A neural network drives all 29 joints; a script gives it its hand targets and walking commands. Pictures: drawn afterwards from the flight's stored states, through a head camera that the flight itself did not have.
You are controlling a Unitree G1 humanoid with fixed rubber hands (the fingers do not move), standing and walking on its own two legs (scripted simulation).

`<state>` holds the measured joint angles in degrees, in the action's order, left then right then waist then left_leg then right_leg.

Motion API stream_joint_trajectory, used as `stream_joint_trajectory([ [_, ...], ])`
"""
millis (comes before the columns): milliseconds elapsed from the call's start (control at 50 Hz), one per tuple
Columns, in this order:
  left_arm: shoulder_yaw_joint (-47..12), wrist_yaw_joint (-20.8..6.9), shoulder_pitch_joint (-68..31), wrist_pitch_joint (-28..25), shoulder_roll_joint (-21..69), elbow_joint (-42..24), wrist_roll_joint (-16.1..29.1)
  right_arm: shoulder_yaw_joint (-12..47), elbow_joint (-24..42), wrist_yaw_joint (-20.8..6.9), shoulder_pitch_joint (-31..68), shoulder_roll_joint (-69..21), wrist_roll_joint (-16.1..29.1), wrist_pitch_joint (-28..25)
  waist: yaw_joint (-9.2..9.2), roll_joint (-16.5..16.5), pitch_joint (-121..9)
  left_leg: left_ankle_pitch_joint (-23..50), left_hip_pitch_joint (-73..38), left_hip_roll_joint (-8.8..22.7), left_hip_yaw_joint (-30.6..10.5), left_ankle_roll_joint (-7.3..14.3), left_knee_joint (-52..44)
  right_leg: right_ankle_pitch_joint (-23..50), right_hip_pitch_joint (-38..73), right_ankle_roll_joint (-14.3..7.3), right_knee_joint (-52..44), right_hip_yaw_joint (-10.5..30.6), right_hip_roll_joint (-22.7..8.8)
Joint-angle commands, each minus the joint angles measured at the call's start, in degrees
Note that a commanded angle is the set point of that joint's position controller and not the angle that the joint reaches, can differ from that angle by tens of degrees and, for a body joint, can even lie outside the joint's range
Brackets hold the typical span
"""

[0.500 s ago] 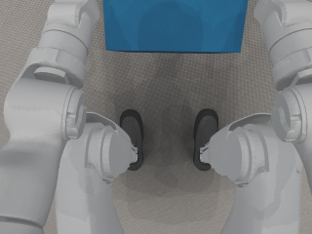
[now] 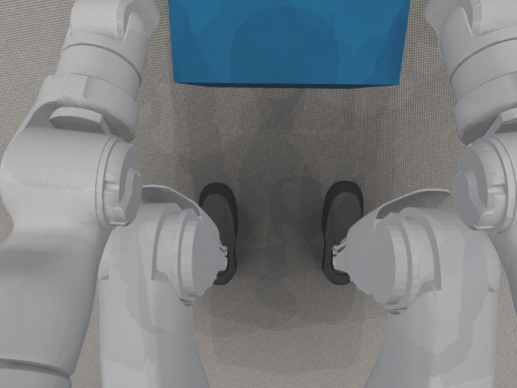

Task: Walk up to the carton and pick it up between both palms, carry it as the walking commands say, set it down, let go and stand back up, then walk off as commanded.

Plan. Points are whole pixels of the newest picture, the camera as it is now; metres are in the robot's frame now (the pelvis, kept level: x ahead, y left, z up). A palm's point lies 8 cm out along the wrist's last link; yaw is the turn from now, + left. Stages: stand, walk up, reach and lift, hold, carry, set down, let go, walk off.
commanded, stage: reach and lift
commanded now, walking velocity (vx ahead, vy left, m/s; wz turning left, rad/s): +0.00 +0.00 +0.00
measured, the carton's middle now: out of the picture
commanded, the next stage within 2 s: none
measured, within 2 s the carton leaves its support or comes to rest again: leaves its support in 0.38 s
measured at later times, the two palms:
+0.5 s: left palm out of the picture +0.56 +0.16 -0.14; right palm out of the picture +0.56 -0.17 -0.14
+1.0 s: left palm out of the picture +0.57 +0.16 -0.07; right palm out of the picture +0.56 -0.16 -0.08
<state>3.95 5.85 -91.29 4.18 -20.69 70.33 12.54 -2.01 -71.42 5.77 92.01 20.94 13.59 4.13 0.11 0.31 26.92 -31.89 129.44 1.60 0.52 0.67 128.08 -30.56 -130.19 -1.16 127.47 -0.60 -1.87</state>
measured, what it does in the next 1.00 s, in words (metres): stands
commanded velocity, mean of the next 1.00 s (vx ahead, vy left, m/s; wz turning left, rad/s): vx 0.00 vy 0.00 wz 0.00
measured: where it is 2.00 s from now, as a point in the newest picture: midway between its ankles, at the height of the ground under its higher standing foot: (279, 249)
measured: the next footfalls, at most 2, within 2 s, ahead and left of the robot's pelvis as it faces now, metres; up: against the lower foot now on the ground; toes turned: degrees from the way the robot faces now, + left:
none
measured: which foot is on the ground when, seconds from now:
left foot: down 0.00-1.00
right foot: down 0.00-1.00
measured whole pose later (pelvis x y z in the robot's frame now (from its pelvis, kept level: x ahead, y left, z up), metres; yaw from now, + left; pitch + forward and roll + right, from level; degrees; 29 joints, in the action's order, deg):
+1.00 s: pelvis +0.01 +0.00 +0.04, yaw +0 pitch +42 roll +0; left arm 20.4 6.0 -76.7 17.0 -10.4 46.7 -3.7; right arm -18.0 -48.7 7.6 76.4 12.0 -1.3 17.0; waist 0.0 0.4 7.9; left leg -32.4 129.7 -0.3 -0.3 -0.4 119.8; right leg -31.4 -130.2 0.2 119.3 0.3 -0.1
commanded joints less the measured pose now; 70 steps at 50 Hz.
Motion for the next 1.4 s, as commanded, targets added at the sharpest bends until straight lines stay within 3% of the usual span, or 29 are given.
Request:
stream_joint_trajectory([
  [0,-9.6,-15.3,-27.3,1.9,50.5,-14.8,0.2,8.8,15.2,-15.4,27.4,-50.0,0.2,1.8,0.43,-0.2,-65.9,14.4,-29.4,-6.4,1.8,-0.1,-8.1,14.7,32.2,0.5,-7.9,-1.6,6.5],
  [160,-10.4,-17.0,-27.4,3.9,52.9,-17.3,1.6,9.0,17.6,-17.1,27.1,-51.7,0.9,3.8,0.44,-0.2,-66.4,12.6,-30.7,-6.4,2.2,0.5,-7.6,12.2,32.0,0.0,-7.3,-1.9,6.2],
  [380,-14.9,-15.1,-32.9,3.6,56.6,-28.1,4.6,12.7,28.6,-15.5,33.0,-56.0,3.8,3.4,0.34,-0.2,-89.9,23.3,-40.1,-7.3,2.7,-0.3,-7.6,22.8,40.7,0.7,-7.1,-3.1,7.1],
  [480,-12.9,-14.6,-30.6,4.4,58.1,-27.5,2.0,10.5,27.7,-15.2,30.7,-57.2,1.2,4.2,0.59,0.0,-87.7,21.3,-38.3,-7.8,3.1,-0.7,-9.6,20.8,38.3,1.0,-9.1,-3.5,7.4],
  [640,-6.8,-16.1,-24.2,7.3,59.9,-24.2,-5.2,5.6,25.1,-16.6,23.9,-59.9,-4.9,7.3,0.03,-0.3,-80.0,15.9,-31.8,-8.3,3.7,-0.4,-13.2,16.2,34.3,1.1,-12.6,-3.2,7.8],
  [820,-8.4,-16.7,-24.5,10.2,63.3,-29.1,-6.5,7.7,31.8,-16.6,25.6,-61.8,-5.8,9.7,0.27,-0.7,-91.5,18.3,-35.6,-8.6,3.9,-0.8,-15.3,18.5,38.6,1.4,-15.0,-3.6,8.3],
  [1060,-8.8,-17.5,-18.5,13.0,67.1,-30.8,-9.6,7.8,33.9,-17.4,21.0,-65.2,-8.2,11.9,0.27,-0.3,-96.5,21.6,-37.5,-9.1,3.7,-1.3,-19.3,21.2,39.3,1.5,-18.8,-3.9,9.1],
  [1380,-5.8,-18.7,-14.2,16.1,69.6,-30.7,-13.4,4.9,33.4,-18.4,16.3,-68.6,-12.5,15.2,0.04,-0.4,-95.9,17.9,-36.9,-9.6,3.8,-1.1,-27.0,17.9,40.0,1.2,-26.8,-3.5,9.9],
])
